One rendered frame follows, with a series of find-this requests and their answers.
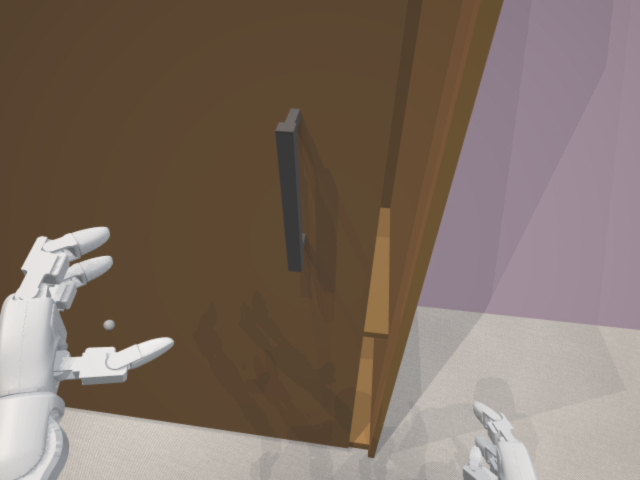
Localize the left robot forearm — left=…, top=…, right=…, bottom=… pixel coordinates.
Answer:
left=0, top=392, right=69, bottom=480

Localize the handle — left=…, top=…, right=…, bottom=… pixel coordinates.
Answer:
left=275, top=108, right=306, bottom=272

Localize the wardrobe door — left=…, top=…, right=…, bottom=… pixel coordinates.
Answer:
left=0, top=0, right=408, bottom=448

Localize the left robot hand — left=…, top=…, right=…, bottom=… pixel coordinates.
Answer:
left=0, top=227, right=174, bottom=398

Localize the right robot hand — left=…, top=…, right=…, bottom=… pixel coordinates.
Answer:
left=463, top=402, right=538, bottom=480

